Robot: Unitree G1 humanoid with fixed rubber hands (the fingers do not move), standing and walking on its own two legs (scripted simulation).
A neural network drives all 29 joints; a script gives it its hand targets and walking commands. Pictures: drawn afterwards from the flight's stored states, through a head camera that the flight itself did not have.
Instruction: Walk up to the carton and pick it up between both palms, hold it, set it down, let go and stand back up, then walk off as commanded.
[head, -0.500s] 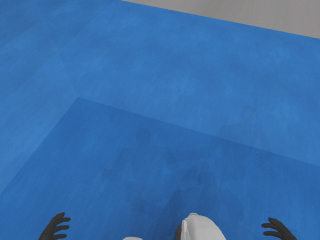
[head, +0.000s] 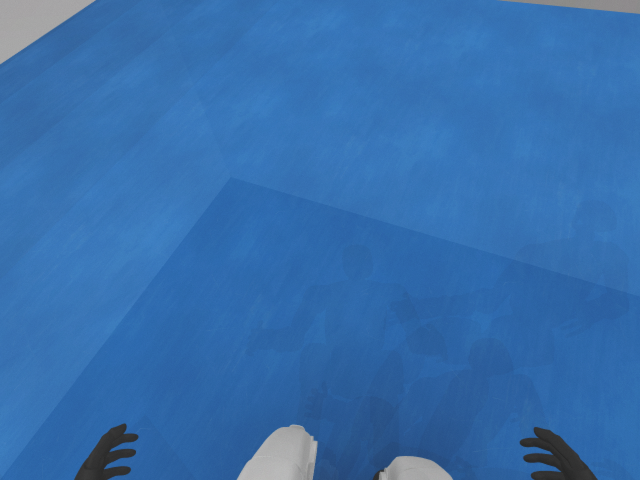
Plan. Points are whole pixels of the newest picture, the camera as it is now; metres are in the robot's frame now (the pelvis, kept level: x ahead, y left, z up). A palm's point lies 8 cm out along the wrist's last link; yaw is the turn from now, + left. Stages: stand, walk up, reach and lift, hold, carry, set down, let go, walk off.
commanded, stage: walk up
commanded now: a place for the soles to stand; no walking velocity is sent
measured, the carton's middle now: out of the picture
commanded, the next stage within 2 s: none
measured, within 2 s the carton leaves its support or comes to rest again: neither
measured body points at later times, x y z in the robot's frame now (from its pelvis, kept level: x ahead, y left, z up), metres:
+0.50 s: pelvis -0.18 +0.06 -0.01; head -0.14 +0.08 +0.44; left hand -0.13 +0.39 -0.11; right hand +0.00 -0.20 -0.10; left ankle -0.16 +0.21 -0.73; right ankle -0.12 -0.02 -0.67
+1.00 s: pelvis -0.16 +0.08 -0.01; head -0.15 +0.09 +0.44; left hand -0.20 +0.40 -0.10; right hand +0.08 -0.13 -0.10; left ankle -0.17 +0.25 -0.72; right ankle -0.21 -0.01 -0.73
